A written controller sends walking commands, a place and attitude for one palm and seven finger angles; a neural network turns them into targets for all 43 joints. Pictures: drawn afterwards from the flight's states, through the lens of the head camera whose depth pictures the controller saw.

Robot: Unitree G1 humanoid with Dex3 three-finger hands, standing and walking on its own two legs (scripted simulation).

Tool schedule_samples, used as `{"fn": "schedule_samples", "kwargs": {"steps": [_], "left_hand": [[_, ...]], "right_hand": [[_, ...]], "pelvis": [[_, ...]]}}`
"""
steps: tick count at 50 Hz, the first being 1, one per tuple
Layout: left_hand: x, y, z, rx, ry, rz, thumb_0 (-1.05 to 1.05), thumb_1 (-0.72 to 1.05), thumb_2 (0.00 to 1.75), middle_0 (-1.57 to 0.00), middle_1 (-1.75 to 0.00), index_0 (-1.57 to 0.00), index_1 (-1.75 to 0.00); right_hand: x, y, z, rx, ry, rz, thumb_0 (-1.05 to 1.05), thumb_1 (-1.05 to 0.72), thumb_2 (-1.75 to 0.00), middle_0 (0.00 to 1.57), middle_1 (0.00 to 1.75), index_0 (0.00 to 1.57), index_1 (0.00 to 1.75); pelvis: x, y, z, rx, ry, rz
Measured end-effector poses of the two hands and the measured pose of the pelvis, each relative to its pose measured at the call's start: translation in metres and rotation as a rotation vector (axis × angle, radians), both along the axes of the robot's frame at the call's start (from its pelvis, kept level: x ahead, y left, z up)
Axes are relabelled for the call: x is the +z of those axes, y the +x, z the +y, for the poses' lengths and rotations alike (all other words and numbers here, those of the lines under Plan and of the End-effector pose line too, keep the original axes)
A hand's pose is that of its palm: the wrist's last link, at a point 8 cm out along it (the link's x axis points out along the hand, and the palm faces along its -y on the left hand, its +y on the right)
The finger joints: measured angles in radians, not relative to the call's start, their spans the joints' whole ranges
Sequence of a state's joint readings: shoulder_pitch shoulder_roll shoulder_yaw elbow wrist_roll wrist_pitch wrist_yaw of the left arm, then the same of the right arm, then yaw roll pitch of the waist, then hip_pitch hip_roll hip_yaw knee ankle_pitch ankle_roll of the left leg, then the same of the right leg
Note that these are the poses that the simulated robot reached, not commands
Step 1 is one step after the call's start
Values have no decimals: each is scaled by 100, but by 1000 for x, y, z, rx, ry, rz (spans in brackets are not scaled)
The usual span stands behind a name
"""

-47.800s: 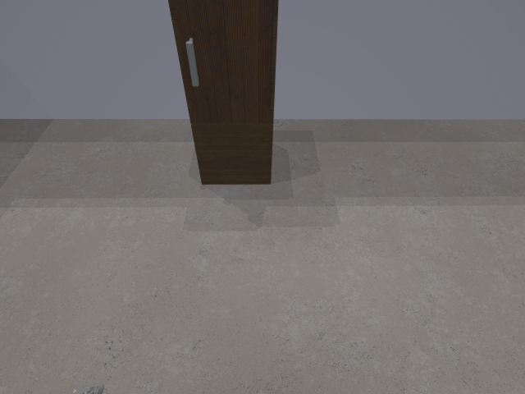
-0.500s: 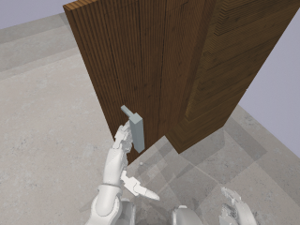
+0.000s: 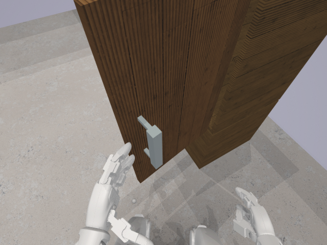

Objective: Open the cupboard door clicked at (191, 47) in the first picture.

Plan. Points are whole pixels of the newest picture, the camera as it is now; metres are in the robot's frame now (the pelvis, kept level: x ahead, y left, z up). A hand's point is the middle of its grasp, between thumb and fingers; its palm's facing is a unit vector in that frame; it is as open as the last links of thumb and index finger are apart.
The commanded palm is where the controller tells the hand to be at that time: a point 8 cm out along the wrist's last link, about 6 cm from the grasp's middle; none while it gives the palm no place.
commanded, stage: slide the hand sideways off the handle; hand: left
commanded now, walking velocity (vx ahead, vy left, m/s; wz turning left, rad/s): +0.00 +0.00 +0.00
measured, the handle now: (150, 144) +0.34 +0.06 +0.05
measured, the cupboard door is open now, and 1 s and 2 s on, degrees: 100 100 100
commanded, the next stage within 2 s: draw the hand back to the body in 0.28 s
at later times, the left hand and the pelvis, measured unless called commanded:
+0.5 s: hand (112, 210) +0.19 +0.12 +0.06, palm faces -0.10 -1.00 -0.02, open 16.3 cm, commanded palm +0.17 +0.18 +0.08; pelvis -0.01 -0.01 -0.01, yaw +0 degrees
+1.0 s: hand (54, 200) +0.19 +0.18 +0.15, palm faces +0.07 -0.97 -0.23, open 15.6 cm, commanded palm +0.16 +0.24 +0.18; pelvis +0.01 +0.01 +0.06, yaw +0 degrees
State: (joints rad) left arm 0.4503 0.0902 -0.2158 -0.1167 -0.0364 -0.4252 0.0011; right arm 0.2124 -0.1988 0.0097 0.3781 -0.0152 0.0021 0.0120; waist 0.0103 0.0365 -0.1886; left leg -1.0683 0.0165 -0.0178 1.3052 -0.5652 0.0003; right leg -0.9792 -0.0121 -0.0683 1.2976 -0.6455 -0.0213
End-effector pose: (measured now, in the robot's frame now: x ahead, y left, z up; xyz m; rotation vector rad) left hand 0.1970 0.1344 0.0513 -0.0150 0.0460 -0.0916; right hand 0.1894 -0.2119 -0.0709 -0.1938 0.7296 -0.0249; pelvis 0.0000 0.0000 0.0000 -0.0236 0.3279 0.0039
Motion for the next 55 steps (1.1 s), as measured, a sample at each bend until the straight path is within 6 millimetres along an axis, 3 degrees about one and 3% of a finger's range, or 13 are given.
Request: {"fn": "schedule_samples", "kwargs": {"steps": [22,31,45,55], "left_hand": [[-4,-23,33,0,19,3,-1,-50,30,-15,-30,-15,-30],[46,-25,51,22,60,-28,-1,-50,30,-15,-30,-15,-30],[93,-31,88,42,78,-41,-1,-47,31,-15,-30,-15,-30],[128,-39,117,281,350,114,0,-22,42,-16,-30,-16,-30]], "right_hand": [[-7,-17,-22,-65,-50,-13,1,-90,-90,20,30,20,30],[17,-24,-11,-97,-11,-23,1,-91,-90,20,30,20,30],[66,-15,-12,-108,-37,-101,1,-90,-90,20,30,20,30],[93,-2,4,-107,-49,-105,1,-90,-90,20,30,20,30]], "pelvis": [[-9,-9,-6,-2,-11,-3],[14,-7,-2,2,-15,-65],[48,7,4,10,-22,-144],[79,19,12,0,-7,-223]]}}
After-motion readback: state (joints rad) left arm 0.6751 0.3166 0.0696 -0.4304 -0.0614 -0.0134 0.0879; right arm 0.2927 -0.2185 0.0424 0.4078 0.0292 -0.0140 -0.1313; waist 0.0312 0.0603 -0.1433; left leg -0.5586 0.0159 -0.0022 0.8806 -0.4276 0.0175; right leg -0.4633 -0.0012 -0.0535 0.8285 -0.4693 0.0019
